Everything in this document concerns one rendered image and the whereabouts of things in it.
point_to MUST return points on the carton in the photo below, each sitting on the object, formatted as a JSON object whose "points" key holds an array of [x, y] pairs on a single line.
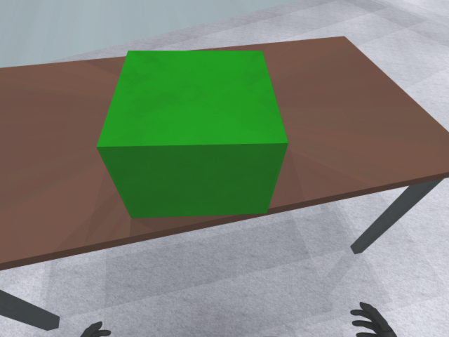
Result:
{"points": [[193, 133]]}

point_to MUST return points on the table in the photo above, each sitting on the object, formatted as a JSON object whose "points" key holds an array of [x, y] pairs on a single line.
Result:
{"points": [[351, 131]]}

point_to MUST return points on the left robot hand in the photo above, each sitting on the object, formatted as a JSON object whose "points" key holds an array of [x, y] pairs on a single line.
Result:
{"points": [[93, 331]]}

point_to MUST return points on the right robot hand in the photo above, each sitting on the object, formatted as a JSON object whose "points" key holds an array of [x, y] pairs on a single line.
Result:
{"points": [[378, 324]]}

